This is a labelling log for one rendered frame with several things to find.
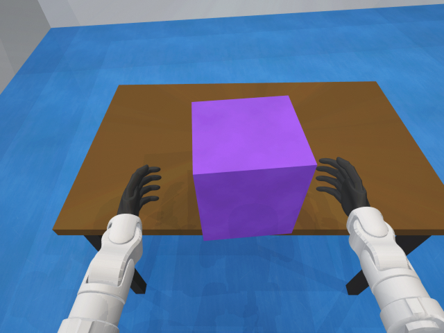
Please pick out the robot left hand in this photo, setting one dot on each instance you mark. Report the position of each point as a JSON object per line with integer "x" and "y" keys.
{"x": 131, "y": 200}

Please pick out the robot right hand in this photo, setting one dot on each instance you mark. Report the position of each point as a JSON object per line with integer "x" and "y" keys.
{"x": 349, "y": 191}

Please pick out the table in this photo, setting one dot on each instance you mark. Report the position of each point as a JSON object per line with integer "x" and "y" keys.
{"x": 152, "y": 124}

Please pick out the right robot forearm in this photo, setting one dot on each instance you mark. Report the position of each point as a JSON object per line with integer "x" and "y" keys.
{"x": 405, "y": 305}

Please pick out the left robot forearm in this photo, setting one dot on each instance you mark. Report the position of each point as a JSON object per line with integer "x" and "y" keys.
{"x": 104, "y": 289}

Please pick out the carton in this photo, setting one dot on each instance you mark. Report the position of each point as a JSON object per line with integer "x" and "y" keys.
{"x": 252, "y": 166}

